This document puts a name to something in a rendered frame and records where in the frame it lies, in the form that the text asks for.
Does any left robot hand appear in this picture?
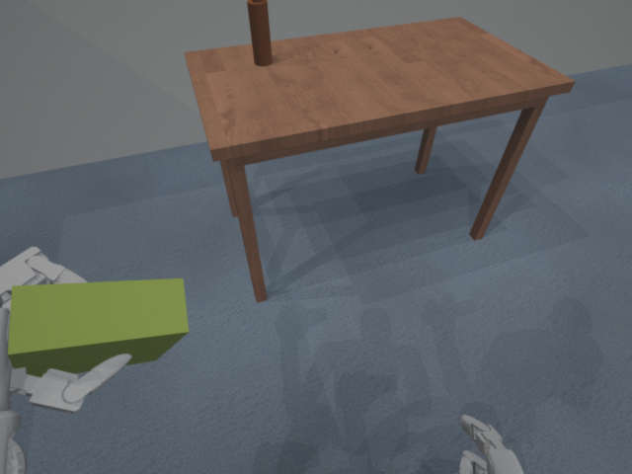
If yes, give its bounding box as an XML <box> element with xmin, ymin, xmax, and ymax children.
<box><xmin>0</xmin><ymin>247</ymin><xmax>132</xmax><ymax>414</ymax></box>

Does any robot left forearm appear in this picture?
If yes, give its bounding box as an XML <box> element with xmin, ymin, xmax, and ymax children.
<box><xmin>0</xmin><ymin>411</ymin><xmax>27</xmax><ymax>474</ymax></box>

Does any right robot hand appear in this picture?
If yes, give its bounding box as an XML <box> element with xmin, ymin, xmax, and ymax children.
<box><xmin>455</xmin><ymin>415</ymin><xmax>524</xmax><ymax>474</ymax></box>

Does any sponge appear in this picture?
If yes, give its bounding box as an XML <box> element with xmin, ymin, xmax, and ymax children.
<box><xmin>8</xmin><ymin>278</ymin><xmax>189</xmax><ymax>377</ymax></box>

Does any table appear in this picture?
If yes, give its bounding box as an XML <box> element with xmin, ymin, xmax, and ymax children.
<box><xmin>185</xmin><ymin>17</ymin><xmax>576</xmax><ymax>303</ymax></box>

